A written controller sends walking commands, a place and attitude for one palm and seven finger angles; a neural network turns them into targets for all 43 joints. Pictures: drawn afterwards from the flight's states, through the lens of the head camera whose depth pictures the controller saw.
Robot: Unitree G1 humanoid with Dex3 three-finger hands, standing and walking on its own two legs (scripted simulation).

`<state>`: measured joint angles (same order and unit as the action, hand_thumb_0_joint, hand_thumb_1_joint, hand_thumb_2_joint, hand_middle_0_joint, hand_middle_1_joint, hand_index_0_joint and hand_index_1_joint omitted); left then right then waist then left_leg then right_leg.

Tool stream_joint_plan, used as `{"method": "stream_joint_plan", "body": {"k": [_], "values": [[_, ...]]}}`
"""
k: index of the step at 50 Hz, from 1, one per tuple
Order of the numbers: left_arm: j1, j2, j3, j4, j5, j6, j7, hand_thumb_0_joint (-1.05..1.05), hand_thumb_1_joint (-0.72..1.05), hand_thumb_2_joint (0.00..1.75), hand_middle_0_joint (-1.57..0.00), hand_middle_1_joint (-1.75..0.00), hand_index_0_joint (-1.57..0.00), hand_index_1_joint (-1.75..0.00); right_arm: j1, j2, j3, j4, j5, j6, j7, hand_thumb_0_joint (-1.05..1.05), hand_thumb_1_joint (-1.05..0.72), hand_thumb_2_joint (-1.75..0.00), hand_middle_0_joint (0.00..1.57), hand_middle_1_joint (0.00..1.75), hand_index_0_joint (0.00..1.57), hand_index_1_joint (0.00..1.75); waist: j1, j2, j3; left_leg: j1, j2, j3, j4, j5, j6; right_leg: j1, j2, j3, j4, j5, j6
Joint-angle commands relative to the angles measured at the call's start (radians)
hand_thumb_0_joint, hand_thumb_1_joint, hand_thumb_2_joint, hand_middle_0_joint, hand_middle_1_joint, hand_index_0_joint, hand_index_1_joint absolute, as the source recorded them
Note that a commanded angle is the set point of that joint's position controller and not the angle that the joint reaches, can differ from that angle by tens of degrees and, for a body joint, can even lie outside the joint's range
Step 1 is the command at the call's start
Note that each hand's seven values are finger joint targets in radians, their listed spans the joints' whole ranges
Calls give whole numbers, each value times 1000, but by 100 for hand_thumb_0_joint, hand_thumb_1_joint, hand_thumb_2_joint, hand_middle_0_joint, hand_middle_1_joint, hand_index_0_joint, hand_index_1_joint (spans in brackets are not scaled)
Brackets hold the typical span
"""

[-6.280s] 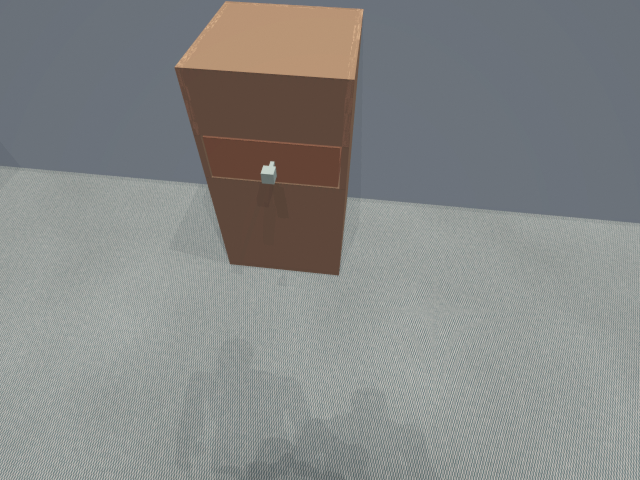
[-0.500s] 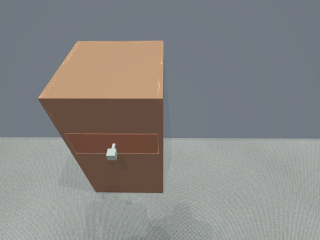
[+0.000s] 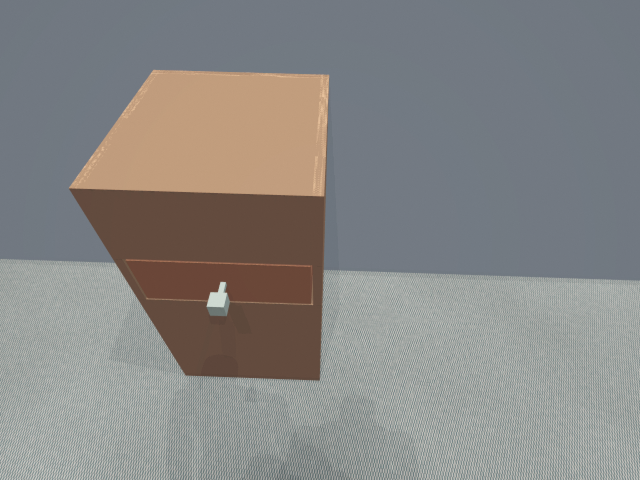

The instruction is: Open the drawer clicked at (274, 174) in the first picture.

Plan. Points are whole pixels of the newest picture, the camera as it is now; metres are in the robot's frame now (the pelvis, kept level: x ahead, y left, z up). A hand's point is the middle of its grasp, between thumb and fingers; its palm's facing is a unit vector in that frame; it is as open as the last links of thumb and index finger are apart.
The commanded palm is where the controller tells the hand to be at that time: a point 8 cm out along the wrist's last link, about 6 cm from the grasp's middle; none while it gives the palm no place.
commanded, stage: look again from close up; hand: left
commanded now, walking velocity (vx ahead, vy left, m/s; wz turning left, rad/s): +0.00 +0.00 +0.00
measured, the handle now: (220, 297) +0.51 +0.25 -0.24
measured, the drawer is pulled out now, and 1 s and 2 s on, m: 0.00 0.00 0.00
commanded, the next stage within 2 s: raise the hand with hooked fingers in 0.26 s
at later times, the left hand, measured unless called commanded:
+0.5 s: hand out of the picture +0.10 +0.20 -0.10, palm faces -0.02 -0.86 -0.50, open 7.3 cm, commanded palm +0.11 +0.21 -0.05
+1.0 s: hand (150, 419) +0.19 +0.23 -0.03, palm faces +0.13 -0.07 -0.99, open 9.8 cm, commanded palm +0.17 +0.22 +0.02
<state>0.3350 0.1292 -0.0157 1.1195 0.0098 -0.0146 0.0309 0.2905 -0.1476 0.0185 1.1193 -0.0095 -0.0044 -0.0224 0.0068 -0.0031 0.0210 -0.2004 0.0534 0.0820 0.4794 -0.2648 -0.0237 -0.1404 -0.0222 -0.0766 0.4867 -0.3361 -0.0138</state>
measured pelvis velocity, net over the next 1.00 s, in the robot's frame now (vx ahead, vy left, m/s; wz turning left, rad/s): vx -0.05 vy -0.01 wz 0.00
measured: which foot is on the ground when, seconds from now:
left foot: down 0.00-1.00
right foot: down 0.00-1.00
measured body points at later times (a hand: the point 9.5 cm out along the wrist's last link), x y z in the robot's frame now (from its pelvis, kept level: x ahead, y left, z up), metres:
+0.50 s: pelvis +0.00 -0.01 +0.00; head +0.01 -0.04 +0.44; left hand +0.10 +0.24 -0.07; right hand +0.05 -0.25 -0.15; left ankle -0.01 +0.13 -0.74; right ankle -0.05 -0.10 -0.74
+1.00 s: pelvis -0.05 -0.01 -0.05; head -0.02 -0.04 +0.40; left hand +0.18 +0.23 +0.03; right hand +0.20 -0.21 -0.13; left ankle -0.01 +0.13 -0.74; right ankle -0.05 -0.10 -0.74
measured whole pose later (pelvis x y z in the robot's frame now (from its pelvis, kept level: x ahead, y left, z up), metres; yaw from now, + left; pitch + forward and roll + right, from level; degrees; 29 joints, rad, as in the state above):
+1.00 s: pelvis -0.05 -0.01 -0.05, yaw +0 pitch +8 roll +1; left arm 0.22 0.36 -0.08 0.09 1.06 -0.02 0.48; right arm 0.05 -0.20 -0.02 0.57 -0.05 0.06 0.01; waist 0.08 0.04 -0.11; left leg -0.65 0.07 0.03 0.88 -0.37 -0.03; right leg -0.60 -0.03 -0.08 0.92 -0.47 -0.04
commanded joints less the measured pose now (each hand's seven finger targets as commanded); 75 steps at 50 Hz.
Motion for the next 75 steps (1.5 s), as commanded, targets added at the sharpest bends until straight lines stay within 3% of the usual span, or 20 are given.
{"method": "stream_joint_plan", "body": {"k": [1,17,18,19,20,21,22,23,27,29,32,35,38,41,47,53,58,64,70,75], "values": [[75,100,18,-19,4,-13,8,0,90,90,-20,-30,-20,-30,71,-80,-16,-23,-1,-16,-9,0,-90,-90,20,30,20,30,-5,-10,56,29,59,-64,-70,209,52,-76,-81,73,-107,230,-18],[79,102,24,-18,3,-15,10,0,90,90,-20,-30,-20,-30,69,-81,-13,-9,-2,-14,-13,0,-90,-90,20,30,20,30,0,2,51,45,60,-57,-74,258,43,-41,-87,67,-115,316,-22],[138,139,32,4,16,-41,48,0,90,90,-20,-30,-20,-30,-70,-107,-28,-88,6,-23,-2,0,-90,-90,20,30,20,30,40,-99,128,-122,50,-13,197,171,7,-80,-169,190,-153,872,48],[-633,368,-89,-1525,102,-237,28,0,88,89,-20,-32,-20,-32,-57,-248,-22,-420,63,-184,-59,0,-90,-90,20,30,20,30,-58,214,-364,218,-38,9,1,304,85,-13,-75,232,-27,764,-32],[-230,346,13,-1199,123,-147,114,0,85,88,-20,-33,-20,-33,-111,-179,-40,-339,42,-269,-105,0,-90,-90,20,30,20,30,13,403,-323,266,-33,-12,-43,512,87,-24,-24,116,63,492,-42],[-190,287,24,-1211,73,-87,178,0,83,87,-21,-34,-21,-34,-101,-190,-63,-291,57,-293,-107,0,-90,-90,20,30,20,30,-1,333,-214,172,-1,-36,-17,454,44,-156,-9,56,24,249,-25],[108,73,-96,-960,116,29,185,0,81,86,-21,-36,-21,-36,-102,-137,-56,-311,79,-289,-102,0,-90,-90,20,30,20,30,-15,142,-140,77,11,-42,-37,347,60,-181,2,25,38,204,-15],[-75,81,-129,-1211,144,16,185,0,78,85,-21,-37,-21,-37,-143,-158,-61,-410,84,-298,-93,0,-90,-90,20,30,20,30,-7,71,-69,18,-1,-55,-13,318,64,-184,-7,21,32,271,-9],[32,121,-174,-1082,545,34,279,0,69,81,-22,-43,-22,-43,-128,-215,-80,-490,-5,-260,-58,0,-90,-90,20,30,20,30,-43,-210,-154,-124,-64,-56,150,249,72,-369,18,24,107,227,-4],[198,113,-155,-962,718,39,318,0,64,79,-22,-47,-22,-47,-169,-216,-104,-543,-32,-197,-32,0,-90,-90,20,30,20,30,20,-301,-114,-252,-74,-55,171,154,54,-379,13,64,102,141,-11],[338,168,-104,-974,908,17,342,0,57,76,-22,-51,-22,-51,-236,-198,-106,-613,-34,-82,28,0,-90,-90,20,30,20,30,117,-272,-191,-347,-85,-23,186,144,31,-280,4,135,153,285,-42],[171,288,-4,-1087,1023,-15,391,0,50,73,-23,-55,-23,-55,-303,-185,-94,-691,-28,-22,46,0,-90,-90,20,30,20,30,133,-188,-223,-398,-99,-7,207,82,34,-293,1,178,178,212,-44],[-46,343,32,-1260,1100,-12,471,0,43,70,-23,-60,-23,-60,-299,-160,-96,-737,-42,22,41,0,-90,-90,20,30,20,30,113,68,-318,-284,-106,3,250,72,41,-369,13,201,188,93,-58],[-327,388,52,-1394,1122,-25,533,0,36,67,-24,-64,-24,-64,-297,-147,-95,-722,-56,43,26,0,-90,-90,20,30,20,30,43,78,-360,-205,-95,-27,330,62,50,-491,11,218,188,11,-55],[-338,334,-8,-1269,1049,-37,499,0,22,61,-25,-74,-25,-74,-296,-158,-84,-698,-49,12,16,0,-90,-90,20,30,20,30,-15,17,-306,-223,-78,-48,344,-1,62,-517,14,144,180,8,-25],[-195,303,-57,-1152,979,129,322,0,8,55,-26,-82,-26,-82,-317,-174,-63,-708,-8,34,-1,0,-90,-90,20,30,20,30,51,-60,-291,-222,-77,-36,194,70,56,-277,25,90,127,156,-9],[-216,392,26,-1221,999,84,257,0,-3,50,-27,-90,-27,-90,-293,-171,-52,-702,-24,40,-7,0,-90,-90,20,30,20,30,80,-55,-262,-188,-75,-36,133,101,58,-222,19,74,104,172,-11],[-328,405,81,-1327,1017,-23,351,0,-17,44,-28,-99,-28,-99,-248,-168,-77,-676,-42,25,1,0,-90,-90,20,30,20,30,55,55,-290,-88,-64,-49,143,159,55,-283,34,45,115,154,-29],[-413,382,29,-1283,1000,50,353,0,-31,38,-29,-108,-29,-108,-249,-192,-96,-659,-21,30,10,0,-90,-90,20,30,20,30,41,96,-315,-49,-53,-63,112,183,46,-280,43,20,115,161,-30],[-437,394,-7,-1242,968,122,254,0,-43,33,-29,-115,-29,-115,-269,-199,-87,-663,1,43,0,0,-90,-90,20,30,20,30,43,9,-278,-37,-52,-68,60,195,50,-210,41,23,69,192,-20]]}}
